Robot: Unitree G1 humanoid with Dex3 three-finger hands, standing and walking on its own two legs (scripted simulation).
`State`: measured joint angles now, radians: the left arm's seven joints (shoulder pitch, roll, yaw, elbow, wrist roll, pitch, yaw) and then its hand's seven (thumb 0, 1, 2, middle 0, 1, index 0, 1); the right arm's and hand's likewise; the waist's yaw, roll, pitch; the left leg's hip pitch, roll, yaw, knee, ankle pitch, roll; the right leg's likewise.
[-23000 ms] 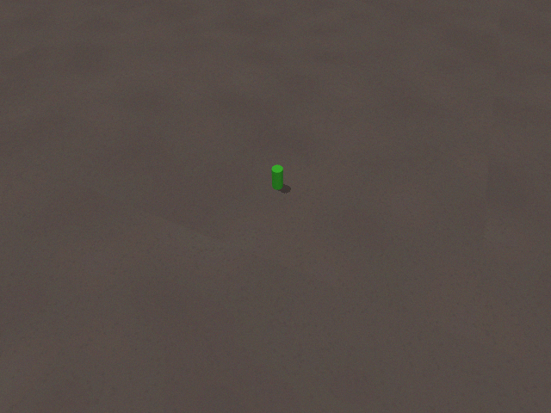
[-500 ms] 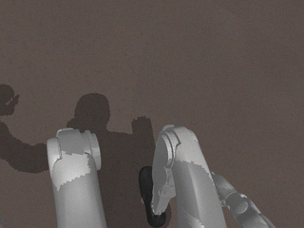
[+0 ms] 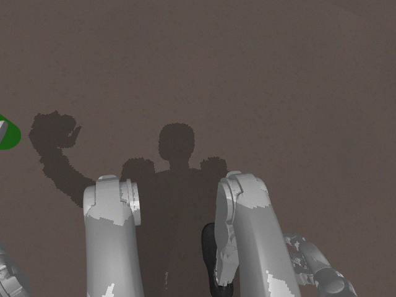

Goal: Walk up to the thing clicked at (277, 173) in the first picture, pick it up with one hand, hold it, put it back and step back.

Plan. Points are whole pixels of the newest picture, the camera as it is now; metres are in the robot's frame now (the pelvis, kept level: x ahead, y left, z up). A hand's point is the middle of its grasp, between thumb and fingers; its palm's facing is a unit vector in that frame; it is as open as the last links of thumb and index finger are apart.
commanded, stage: settle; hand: left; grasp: from above
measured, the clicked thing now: out of the picture +0.41 +0.38 -0.09
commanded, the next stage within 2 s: lift in 0.56 s
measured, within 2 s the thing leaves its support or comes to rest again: neither
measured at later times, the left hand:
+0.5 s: hand out of the picture +0.40 +0.37 +0.01, palm faces +0.50 -0.86 -0.07, open 6.2 cm
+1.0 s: hand out of the picture +0.39 +0.36 +0.05, palm faces +0.47 -0.88 -0.07, open 6.1 cm
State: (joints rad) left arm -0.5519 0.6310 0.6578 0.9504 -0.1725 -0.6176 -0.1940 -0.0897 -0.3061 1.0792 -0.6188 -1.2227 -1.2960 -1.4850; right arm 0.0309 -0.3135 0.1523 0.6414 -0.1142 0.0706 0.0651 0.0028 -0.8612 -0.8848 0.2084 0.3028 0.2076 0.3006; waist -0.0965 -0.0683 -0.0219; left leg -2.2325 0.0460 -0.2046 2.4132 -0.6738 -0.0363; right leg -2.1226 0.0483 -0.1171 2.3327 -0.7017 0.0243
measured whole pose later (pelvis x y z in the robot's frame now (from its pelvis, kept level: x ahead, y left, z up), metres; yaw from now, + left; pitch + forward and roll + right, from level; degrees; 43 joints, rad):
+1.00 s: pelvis +0.00 +0.00 +0.06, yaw +4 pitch +32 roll -5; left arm -0.55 0.51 0.63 0.84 -0.16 -0.53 -0.21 -0.08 -0.24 1.01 -0.61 -1.17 -1.29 -1.41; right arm 0.09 -0.28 0.04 0.69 -0.06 0.04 0.02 0.00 -0.89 -0.89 0.21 0.30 0.21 0.30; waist -0.07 -0.02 -0.12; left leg -2.11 0.05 -0.13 2.21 -0.66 -0.03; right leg -2.02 0.03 -0.06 2.17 -0.71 0.01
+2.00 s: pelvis +0.06 +0.01 +0.32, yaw +9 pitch +19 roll -3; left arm -0.14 0.22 0.29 0.37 -0.14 -0.35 0.06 -0.07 -0.22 0.96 -0.64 -1.10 -1.21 -1.30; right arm 0.19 -0.22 0.00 0.65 0.00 -0.03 -0.04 0.01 -0.89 -0.89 0.21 0.30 0.21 0.30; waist -0.02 0.02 -0.14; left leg -1.12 0.05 -0.05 1.31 -0.53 -0.02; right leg -1.04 0.00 -0.05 1.27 -0.57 0.01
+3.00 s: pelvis +0.09 +0.01 +0.39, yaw +10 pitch +10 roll -1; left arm -0.10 0.13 0.19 0.38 -0.10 -0.36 0.17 -0.07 -0.20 0.95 -0.64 -1.06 -1.17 -1.26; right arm 0.21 -0.20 0.00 0.67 -0.03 0.00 -0.05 0.01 -0.91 -0.90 0.21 0.30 0.20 0.30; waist -0.01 0.01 -0.07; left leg -0.69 0.04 -0.03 0.95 -0.44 -0.03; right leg -0.63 0.00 -0.03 0.92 -0.47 0.01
